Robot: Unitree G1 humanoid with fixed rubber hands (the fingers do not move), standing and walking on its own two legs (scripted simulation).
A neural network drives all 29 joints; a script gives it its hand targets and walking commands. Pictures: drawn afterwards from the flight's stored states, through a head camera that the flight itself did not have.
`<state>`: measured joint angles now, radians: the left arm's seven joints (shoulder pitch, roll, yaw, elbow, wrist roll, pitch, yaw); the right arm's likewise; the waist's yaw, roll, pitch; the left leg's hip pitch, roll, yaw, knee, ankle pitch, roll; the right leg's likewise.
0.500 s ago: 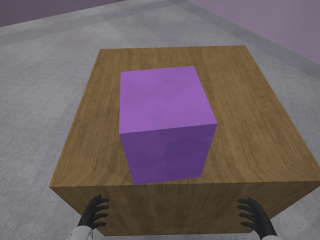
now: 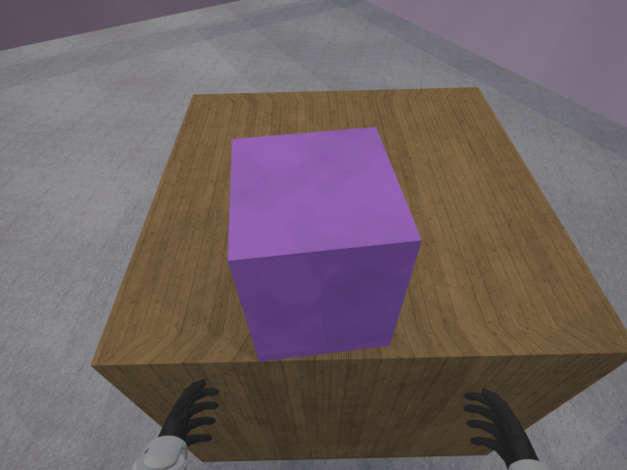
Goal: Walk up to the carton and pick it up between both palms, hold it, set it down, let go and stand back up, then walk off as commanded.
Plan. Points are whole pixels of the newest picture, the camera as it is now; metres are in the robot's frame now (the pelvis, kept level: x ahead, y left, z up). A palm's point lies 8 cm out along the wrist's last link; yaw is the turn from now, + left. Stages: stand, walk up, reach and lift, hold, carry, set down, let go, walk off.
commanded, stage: let go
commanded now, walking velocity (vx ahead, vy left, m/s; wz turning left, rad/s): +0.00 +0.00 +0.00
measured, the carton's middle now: (315, 248) +0.39 +0.04 +0.05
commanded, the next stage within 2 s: stand in 0.06 s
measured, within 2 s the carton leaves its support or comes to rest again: neither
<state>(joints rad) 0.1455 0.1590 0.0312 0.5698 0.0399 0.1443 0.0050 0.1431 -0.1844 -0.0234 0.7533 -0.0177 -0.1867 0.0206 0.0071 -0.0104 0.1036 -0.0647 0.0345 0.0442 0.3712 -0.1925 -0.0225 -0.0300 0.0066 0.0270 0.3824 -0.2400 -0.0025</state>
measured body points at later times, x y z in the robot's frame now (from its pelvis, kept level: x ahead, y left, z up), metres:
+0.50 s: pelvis +0.00 +0.00 -0.01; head +0.00 +0.01 +0.44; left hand +0.12 +0.31 -0.11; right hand +0.10 -0.31 -0.11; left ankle +0.01 +0.13 -0.74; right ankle -0.01 -0.12 -0.74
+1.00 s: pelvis -0.01 +0.01 +0.00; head -0.01 +0.01 +0.45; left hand +0.08 +0.32 -0.12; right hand +0.09 -0.29 -0.12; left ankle +0.01 +0.13 -0.74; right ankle -0.01 -0.12 -0.74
